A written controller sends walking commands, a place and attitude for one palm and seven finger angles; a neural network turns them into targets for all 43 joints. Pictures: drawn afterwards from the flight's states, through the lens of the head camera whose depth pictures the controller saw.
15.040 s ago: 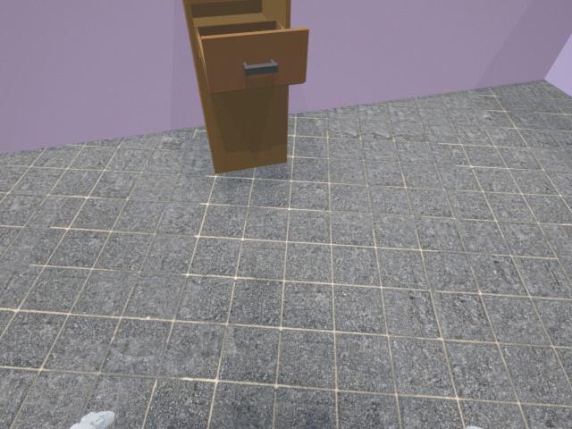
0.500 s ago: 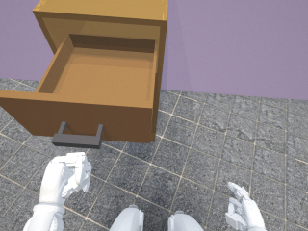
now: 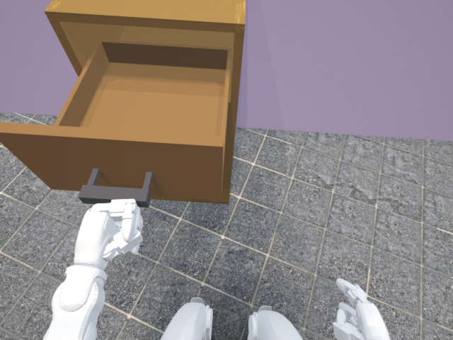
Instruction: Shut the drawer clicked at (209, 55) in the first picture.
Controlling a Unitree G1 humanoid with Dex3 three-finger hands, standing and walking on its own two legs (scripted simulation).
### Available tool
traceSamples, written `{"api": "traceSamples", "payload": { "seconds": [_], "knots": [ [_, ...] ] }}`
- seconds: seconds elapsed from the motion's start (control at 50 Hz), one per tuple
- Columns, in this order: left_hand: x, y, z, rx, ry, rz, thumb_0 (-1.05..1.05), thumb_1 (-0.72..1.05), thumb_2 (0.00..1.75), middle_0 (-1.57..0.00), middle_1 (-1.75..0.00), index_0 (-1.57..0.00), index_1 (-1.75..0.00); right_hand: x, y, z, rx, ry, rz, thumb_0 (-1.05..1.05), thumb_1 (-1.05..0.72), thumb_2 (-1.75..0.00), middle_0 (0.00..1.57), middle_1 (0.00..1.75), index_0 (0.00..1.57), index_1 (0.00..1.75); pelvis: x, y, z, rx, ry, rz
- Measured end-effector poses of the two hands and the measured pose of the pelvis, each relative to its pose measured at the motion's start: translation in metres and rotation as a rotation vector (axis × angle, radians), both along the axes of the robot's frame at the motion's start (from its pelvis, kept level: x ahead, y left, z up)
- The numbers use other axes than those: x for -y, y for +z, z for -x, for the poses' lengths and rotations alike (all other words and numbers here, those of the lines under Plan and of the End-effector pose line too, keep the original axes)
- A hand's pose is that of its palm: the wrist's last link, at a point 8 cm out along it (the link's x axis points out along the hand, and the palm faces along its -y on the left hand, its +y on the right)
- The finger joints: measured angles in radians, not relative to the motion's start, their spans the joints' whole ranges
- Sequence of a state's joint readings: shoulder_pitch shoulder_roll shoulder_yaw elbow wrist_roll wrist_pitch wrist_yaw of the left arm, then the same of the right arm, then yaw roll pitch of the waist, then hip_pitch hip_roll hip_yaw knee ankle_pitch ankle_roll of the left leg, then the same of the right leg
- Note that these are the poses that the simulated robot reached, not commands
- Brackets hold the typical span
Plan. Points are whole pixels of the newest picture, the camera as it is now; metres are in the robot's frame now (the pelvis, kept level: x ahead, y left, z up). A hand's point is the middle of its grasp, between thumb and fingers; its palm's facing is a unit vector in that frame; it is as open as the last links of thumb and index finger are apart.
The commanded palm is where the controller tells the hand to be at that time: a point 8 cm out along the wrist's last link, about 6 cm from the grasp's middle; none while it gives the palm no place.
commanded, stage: push the drawer shut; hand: left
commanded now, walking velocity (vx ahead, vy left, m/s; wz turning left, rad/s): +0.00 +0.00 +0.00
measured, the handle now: (119, 185) +0.36 +0.20 +0.05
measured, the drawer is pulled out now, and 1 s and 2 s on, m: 0.29 0.16 0.04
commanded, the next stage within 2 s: none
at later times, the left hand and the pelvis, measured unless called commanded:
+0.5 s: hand (144, 195) +0.35 +0.16 +0.03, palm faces -0.03 -1.00 -0.05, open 3.1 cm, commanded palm +0.35 +0.22 +0.05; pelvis -0.01 +0.00 +0.00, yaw +0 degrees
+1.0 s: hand (150, 167) +0.41 +0.17 +0.03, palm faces -0.02 -1.00 -0.04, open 3.3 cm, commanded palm +0.40 +0.22 +0.05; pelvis +0.00 +0.01 +0.01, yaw -2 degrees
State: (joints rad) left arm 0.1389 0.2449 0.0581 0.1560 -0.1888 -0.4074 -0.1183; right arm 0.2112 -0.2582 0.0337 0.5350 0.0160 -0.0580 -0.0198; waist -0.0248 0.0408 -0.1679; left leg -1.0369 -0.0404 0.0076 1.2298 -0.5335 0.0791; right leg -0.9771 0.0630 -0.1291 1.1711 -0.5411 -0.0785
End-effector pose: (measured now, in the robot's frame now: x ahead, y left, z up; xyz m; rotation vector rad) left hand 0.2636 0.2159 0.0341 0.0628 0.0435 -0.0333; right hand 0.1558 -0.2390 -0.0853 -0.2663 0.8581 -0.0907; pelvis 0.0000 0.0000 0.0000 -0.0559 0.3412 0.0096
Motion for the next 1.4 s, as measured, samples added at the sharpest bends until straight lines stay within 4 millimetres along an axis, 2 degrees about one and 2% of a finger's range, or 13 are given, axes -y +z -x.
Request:
{"api": "traceSamples", "payload": {
  "seconds": [0.32,0.74,0.94,1.2,1.4],
  "knots": [
    [0.000,0.001,-0.036,0.015,0.003,0.006,0.04,0.81,0.92,-1.40,-1.60,-1.40,-1.60,0.009,0.001,0.017,-0.025,-0.030,0.014,0.01,-0.90,-0.90,0.21,0.30,0.20,0.30,0.003,0.003,0.007,0.009,-0.004,-0.006],
    [-0.003,-0.001,-0.106,0.004,0.006,0.019,0.03,0.78,0.89,-1.40,-1.60,-1.41,-1.60,0.014,-0.006,0.060,-0.174,-0.109,0.031,0.01,-0.90,-0.90,0.21,0.30,0.20,0.30,-0.003,0.006,0.003,-0.021,-0.022,-0.007],
    [-0.003,-0.001,-0.121,0.012,0.014,0.019,0.05,0.78,0.87,-1.40,-1.60,-1.40,-1.60,0.013,-0.006,0.075,-0.231,-0.137,0.031,0.01,-0.90,-0.90,0.21,0.30,0.20,0.30,-0.008,0.008,-0.001,-0.027,-0.031,-0.007],
    [-0.003,0.000,-0.136,0.021,0.025,0.017,0.07,0.76,0.87,-1.40,-1.60,-1.41,-1.60,0.010,-0.010,0.088,-0.273,-0.140,0.035,0.01,-0.90,-0.90,0.21,0.30,0.20,0.30,-0.011,0.006,0.006,-0.029,-0.024,0.000],
    [-0.003,0.000,-0.161,0.026,0.026,0.020,0.07,0.75,0.89,-1.40,-1.60,-1.41,-1.60,0.013,-0.015,0.110,-0.320,-0.154,0.057,0.01,-0.90,-0.90,0.21,0.30,0.20,0.30,-0.010,-0.001,0.014,-0.046,-0.019,0.006]
  ]
}}
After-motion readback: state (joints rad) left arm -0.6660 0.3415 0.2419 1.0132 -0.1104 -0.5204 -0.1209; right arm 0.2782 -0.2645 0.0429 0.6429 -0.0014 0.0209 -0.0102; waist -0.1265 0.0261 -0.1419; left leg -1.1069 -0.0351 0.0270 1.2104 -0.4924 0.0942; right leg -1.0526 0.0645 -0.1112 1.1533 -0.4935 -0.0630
